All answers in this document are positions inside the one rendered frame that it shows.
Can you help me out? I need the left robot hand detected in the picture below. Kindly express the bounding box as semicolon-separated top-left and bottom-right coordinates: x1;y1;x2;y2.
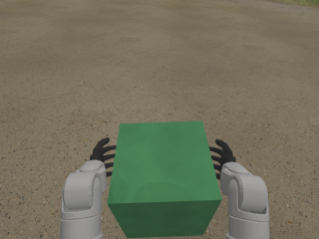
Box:
90;137;117;177

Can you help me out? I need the right robot hand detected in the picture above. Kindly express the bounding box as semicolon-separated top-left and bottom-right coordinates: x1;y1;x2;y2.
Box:
209;139;236;180

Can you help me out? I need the carton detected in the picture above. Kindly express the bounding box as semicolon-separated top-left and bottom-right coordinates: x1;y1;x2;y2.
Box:
107;120;222;238

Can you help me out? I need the robot left forearm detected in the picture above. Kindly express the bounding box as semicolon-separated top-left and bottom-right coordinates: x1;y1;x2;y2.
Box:
59;159;108;239

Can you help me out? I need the robot right forearm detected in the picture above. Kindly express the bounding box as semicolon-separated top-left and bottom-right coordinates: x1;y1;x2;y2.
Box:
220;161;270;239

